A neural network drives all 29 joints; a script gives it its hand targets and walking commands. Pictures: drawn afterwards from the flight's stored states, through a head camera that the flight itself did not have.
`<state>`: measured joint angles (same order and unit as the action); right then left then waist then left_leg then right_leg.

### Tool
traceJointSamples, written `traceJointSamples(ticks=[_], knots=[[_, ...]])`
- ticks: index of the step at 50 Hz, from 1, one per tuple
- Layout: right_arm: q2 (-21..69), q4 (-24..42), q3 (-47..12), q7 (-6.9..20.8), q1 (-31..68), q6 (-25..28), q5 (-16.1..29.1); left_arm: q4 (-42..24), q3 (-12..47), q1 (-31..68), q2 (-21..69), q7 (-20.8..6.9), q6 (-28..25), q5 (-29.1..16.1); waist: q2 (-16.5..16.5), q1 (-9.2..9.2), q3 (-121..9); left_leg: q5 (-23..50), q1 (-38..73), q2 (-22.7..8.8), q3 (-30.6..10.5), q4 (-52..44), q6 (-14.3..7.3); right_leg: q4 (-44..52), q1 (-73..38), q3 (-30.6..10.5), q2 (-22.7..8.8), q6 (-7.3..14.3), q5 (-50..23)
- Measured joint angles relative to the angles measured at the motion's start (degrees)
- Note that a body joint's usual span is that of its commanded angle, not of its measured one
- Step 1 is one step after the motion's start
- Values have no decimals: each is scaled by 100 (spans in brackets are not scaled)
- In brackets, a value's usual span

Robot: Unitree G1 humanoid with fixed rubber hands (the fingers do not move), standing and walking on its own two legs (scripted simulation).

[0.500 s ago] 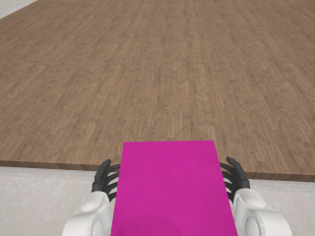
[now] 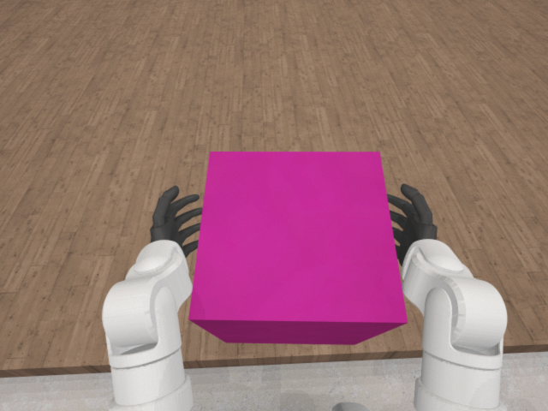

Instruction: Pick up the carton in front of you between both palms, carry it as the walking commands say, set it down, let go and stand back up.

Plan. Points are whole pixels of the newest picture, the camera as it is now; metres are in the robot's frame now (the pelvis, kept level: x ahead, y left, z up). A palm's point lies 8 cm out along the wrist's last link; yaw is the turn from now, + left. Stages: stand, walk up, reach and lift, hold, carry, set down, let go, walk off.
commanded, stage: carry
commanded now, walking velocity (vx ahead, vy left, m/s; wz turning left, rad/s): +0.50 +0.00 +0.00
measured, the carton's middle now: (291, 261) +0.33 -0.01 +0.05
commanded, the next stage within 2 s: none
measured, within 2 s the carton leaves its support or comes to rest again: neither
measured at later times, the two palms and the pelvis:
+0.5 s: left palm (198, 97) +0.68 +0.15 +0.10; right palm (345, 90) +0.71 -0.16 +0.09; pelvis +0.35 -0.03 +0.00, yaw -1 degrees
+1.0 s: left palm out of the picture +1.10 +0.12 +0.26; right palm out of the picture +1.07 -0.19 +0.27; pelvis +0.74 -0.01 +0.10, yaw -2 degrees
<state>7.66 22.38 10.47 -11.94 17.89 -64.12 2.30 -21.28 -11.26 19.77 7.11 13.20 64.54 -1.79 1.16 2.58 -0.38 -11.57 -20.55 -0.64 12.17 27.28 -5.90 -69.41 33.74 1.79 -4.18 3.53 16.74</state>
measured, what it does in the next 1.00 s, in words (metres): climbs: right foot, then left foot 0.09 m higher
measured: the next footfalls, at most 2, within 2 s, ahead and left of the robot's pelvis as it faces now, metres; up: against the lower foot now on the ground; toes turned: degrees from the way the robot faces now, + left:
right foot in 0.20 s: +0.29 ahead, -0.12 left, +0.00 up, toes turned -5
left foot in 0.62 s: +0.68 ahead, +0.05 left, +0.09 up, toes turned +1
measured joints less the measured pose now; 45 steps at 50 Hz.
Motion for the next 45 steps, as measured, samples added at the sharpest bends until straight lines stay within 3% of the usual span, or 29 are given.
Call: traceJointSamples(ticks=[5, 9, 14, 16, 17, 19, 21, 24, 27, 29, 31, 32, 33, 35, 37, 40, 45], knots=[[-31, -664, 284, 21, 686, 150, -79, 538, -239, 609, -4, 32, -110, 180, -35, -42, -56, -228, 725, 64, -85, -570, 89, 1155, 704, 118, -107, -105, -577], [-45, -1058, 409, -29, 1163, 234, -149, 841, -425, 1006, -88, 25, -170, 198, -67, -62, -79, -639, 1213, 84, -165, -655, 206, 1973, 818, 292, -41, -58, -869], [11, -1291, 448, -49, 1388, 228, -187, 989, -634, 1119, -108, -9, -185, 154, -324, -21, -209, -1330, 1588, -147, -334, -227, 388, 1878, 327, 513, 250, 171, 10], [7, -1220, 516, -40, 1287, 205, -223, 1135, -621, 1189, -42, -49, -205, 174, -261, -86, -186, -1010, 1272, -269, -381, 913, 423, 3242, -619, 617, 404, 163, -722], [-59, -1138, 565, -28, 1255, 184, -229, 1195, -598, 1261, 52, -73, -237, 238, -263, -191, -145, -805, 892, -311, -526, 1994, 402, 3675, -988, 653, 465, 67, -501], [-227, -1016, 694, 5, 1206, 241, -153, 1246, -467, 1326, 220, -93, -381, 295, -283, -450, 72, -1442, -182, -21, -1170, 4611, 396, 3657, -1194, 644, 552, 5, 84], [-189, -868, 781, 13, 1083, 278, -78, 1045, -334, 1106, 285, -116, -422, 232, -217, -695, 253, -1712, -1196, 290, -1404, 6322, 293, 3800, -1480, 537, 562, 2, 319], [95, -550, 761, -26, 924, 377, -160, 478, -269, 706, 301, -92, -426, 55, -157, -942, 494, -2084, -2634, 340, -1247, 7139, 100, 4163, -2048, 342, 490, -75, 483], [266, -227, 644, -127, 786, 521, -305, 72, -252, 511, 230, -65, -486, -172, -186, -1043, 631, -2139, -3673, 79, -867, 6418, -30, 4686, -2812, 224, 408, -168, 661], [277, -162, 527, -175, 776, 577, -367, -29, -255, 472, 148, -57, -516, -275, -190, -935, 609, -1545, -3715, 13, -590, 4746, -82, 5017, -3285, 288, 327, -169, 634], [235, -315, 375, -160, 824, 582, -417, -48, -305, 389, 91, -71, -505, -274, -204, -616, 562, -611, -3134, 156, -383, 3146, -92, 4443, -3406, 433, 212, -140, 515], [238, -428, 316, -128, 878, 569, -414, -20, -341, 378, 30, -114, -489, -245, -107, -362, 603, 73, -2817, 287, -308, 2889, -123, 3513, -3236, 415, 55, -103, 233], [218, -513, 277, -98, 957, 531, -398, 73, -373, 416, -21, -172, -506, -195, -81, -153, 607, -90, -2604, 366, -291, 2875, -214, 2058, -2760, 104, 111, -150, 187], [157, -623, 202, -27, 1058, 436, -243, 304, -438, 553, -124, -206, -551, -63, -94, 216, 667, -720, -2222, 486, -333, 2797, -243, -697, -1759, -521, 554, -85, 327], [92, -637, 131, -76, 989, 364, -123, 408, -536, 575, -59, -181, -513, 37, -112, 486, 693, -692, -1718, 572, -334, 2381, -235, -2071, -1001, -718, 827, -24, 574], [35, -654, 174, -157, 1000, 269, 17, 357, -703, 590, 205, -157, -447, 314, -274, 687, 684, -521, -805, 572, -435, 1367, -189, -2018, -87, -471, 835, 17, 858], [-122, -817, 246, -190, 1408, 199, 153, 355, -703, 886, 224, -136, -372, 564, -375, 688, 345, -446, 375, 422, -672, 48, -119, 477, 662, 65, 548, 15, 387]])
